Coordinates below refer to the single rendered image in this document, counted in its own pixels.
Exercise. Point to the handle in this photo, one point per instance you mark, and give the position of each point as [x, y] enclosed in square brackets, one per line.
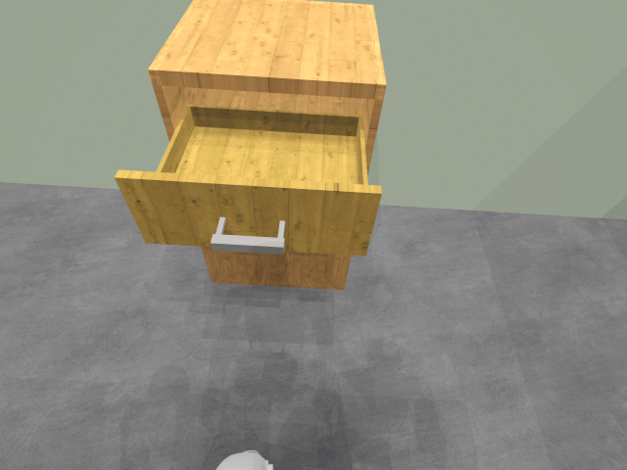
[248, 244]

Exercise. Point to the drawer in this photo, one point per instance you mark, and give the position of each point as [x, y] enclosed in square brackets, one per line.
[256, 167]

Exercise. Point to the cabinet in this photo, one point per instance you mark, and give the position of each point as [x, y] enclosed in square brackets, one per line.
[289, 55]

